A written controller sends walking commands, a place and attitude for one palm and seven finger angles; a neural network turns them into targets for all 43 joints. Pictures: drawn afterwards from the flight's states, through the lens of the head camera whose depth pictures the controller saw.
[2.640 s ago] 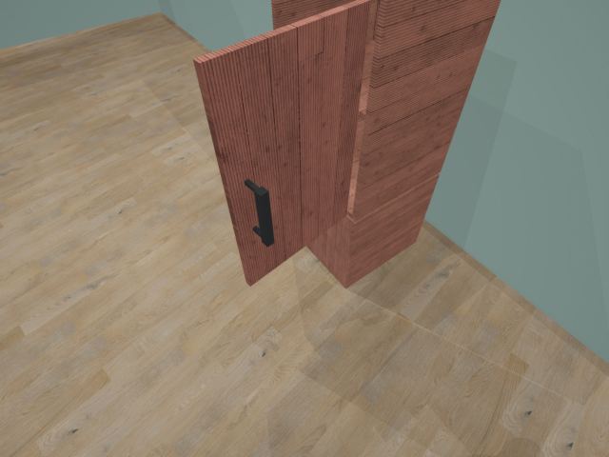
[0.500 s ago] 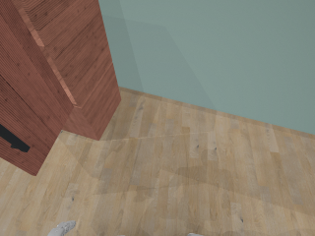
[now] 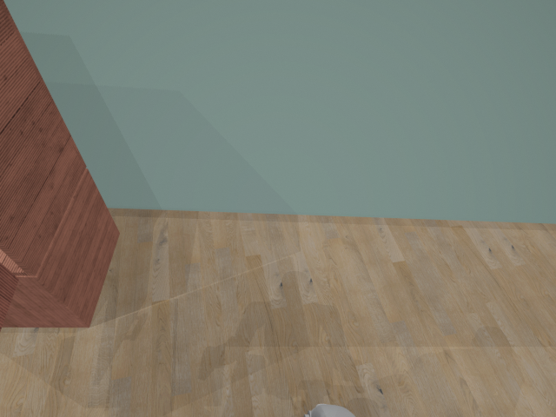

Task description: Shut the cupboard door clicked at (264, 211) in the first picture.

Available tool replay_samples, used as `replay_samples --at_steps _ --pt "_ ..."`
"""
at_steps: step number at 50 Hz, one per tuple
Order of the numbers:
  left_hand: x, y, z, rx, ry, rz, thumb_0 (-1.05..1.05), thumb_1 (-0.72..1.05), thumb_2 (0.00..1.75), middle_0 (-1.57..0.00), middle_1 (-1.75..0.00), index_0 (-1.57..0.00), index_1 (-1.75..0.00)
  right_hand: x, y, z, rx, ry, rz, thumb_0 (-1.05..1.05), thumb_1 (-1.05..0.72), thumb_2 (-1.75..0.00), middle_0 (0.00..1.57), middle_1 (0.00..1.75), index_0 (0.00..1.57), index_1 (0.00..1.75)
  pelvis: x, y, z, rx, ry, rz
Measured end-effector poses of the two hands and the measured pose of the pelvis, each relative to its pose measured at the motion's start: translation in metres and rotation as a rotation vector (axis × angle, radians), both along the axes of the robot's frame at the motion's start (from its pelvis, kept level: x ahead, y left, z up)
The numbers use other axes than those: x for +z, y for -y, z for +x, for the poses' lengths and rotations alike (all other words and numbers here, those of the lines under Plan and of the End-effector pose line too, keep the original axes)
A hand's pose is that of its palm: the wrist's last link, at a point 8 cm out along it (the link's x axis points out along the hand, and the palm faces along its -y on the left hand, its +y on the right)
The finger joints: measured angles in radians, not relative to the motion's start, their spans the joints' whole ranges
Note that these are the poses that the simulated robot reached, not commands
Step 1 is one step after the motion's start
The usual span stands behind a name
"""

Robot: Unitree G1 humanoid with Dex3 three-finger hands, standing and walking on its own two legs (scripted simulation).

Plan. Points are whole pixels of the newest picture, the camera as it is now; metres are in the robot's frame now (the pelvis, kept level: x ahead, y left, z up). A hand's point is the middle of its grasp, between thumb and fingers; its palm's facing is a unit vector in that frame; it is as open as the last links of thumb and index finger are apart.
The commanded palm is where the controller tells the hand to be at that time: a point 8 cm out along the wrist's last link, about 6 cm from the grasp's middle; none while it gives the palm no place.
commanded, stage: walk to a spot facing it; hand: left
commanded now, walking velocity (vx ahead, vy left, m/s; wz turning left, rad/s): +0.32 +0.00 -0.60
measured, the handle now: out of the picture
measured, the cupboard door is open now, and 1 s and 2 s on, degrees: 97 97 97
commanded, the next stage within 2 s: turn to face it in 0.90 s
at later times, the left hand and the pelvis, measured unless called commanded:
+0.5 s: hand (242, 315) +0.32 +0.07 -0.17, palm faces -0.29 -0.93 -0.22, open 7.3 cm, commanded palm none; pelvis +0.19 -0.09 +0.00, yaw -17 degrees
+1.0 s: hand (261, 269) +0.43 +0.04 -0.19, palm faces -0.30 -0.95 -0.13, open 7.4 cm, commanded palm none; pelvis +0.44 -0.13 -0.01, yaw -24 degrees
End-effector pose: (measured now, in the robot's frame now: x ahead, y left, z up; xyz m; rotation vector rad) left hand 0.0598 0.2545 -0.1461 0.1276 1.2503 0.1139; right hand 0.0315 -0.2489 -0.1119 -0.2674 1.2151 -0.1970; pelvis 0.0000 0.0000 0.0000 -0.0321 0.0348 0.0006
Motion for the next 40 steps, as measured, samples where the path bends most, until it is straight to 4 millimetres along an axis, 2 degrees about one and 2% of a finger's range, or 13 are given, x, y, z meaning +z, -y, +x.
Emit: replay_samples --at_steps 5,10,13,16,17,19,24,29,34,40 --pt "0.008 0.011 0.081 -0.097 0.067 -0.008 0.01 0.91 0.90 -0.20 -0.30 -0.19 -0.30 0.000 -0.009 -0.042 -0.120 -0.152 0.023 0.01 -0.91 -0.90 0.21 0.29 0.21 0.30 0.004 0.002 0.032 -0.070 -0.002 -0.008" --pt "0.006 0.050 0.169 -0.235 0.100 -0.019 0.01 0.92 0.90 -0.19 -0.30 -0.19 -0.30 -0.009 -0.018 -0.074 -0.260 -0.289 0.071 0.01 -0.91 -0.90 0.21 0.29 0.21 0.30 -0.004 0.015 0.069 -0.140 0.003 0.006" --pt "0.003 0.082 0.223 -0.309 0.136 -0.020 0.01 0.92 0.90 -0.19 -0.30 -0.19 -0.30 -0.019 -0.020 -0.084 -0.333 -0.368 0.111 0.01 -0.91 -0.90 0.21 0.29 0.21 0.30 -0.014 0.029 0.096 -0.172 0.007 0.014" --pt "-0.003 0.110 0.266 -0.338 0.212 -0.008 0.01 0.91 0.90 -0.20 -0.30 -0.19 -0.30 -0.035 -0.011 -0.077 -0.381 -0.429 0.156 0.01 -0.91 -0.90 0.21 0.30 0.21 0.30 -0.030 0.051 0.125 -0.201 0.020 0.039" --pt "-0.004 0.116 0.274 -0.337 0.224 -0.002 0.01 0.91 0.90 -0.20 -0.30 -0.19 -0.30 -0.040 -0.005 -0.068 -0.395 -0.430 0.164 0.01 -0.91 -0.90 0.21 0.30 0.21 0.30 -0.032 0.057 0.132 -0.217 0.027 0.039" --pt "-0.003 0.124 0.278 -0.332 0.203 0.010 0.00 0.91 0.90 -0.20 -0.30 -0.19 -0.30 -0.044 0.010 -0.035 -0.409 -0.380 0.164 0.01 -0.91 -0.90 0.21 0.30 0.21 0.30 -0.028 0.066 0.145 -0.229 0.042 0.033" --pt "0.006 0.134 0.266 -0.334 0.061 0.044 0.00 0.92 0.90 -0.20 -0.30 -0.20 -0.30 -0.037 0.057 0.083 -0.380 -0.127 0.137 0.02 -0.91 -0.90 0.20 0.29 0.20 0.30 -0.008 0.085 0.179 -0.281 0.030 0.050" --pt "0.016 0.129 0.260 -0.290 -0.043 0.078 0.00 0.93 0.90 -0.20 -0.30 -0.20 -0.30 -0.025 0.092 0.189 -0.332 0.066 0.123 0.01 -0.91 -0.90 0.20 0.29 0.20 0.30 0.001 0.099 0.220 -0.318 0.012 0.056" --pt "0.016 0.131 0.256 -0.228 -0.124 0.083 0.00 0.93 0.90 -0.20 -0.30 -0.20 -0.30 -0.019 0.113 0.273 -0.285 0.145 0.117 0.01 -0.91 -0.90 0.20 0.29 0.20 0.30 0.001 0.110 0.269 -0.331 0.012 0.048" --pt "0.007 0.141 0.258 -0.180 -0.267 0.061 0.00 0.92 0.90 -0.20 -0.30 -0.19 -0.30 -0.019 0.122 0.369 -0.238 0.190 0.118 0.01 -0.91 -0.90 0.20 0.29 0.20 0.30 -0.007 0.119 0.335 -0.350 0.013 0.038"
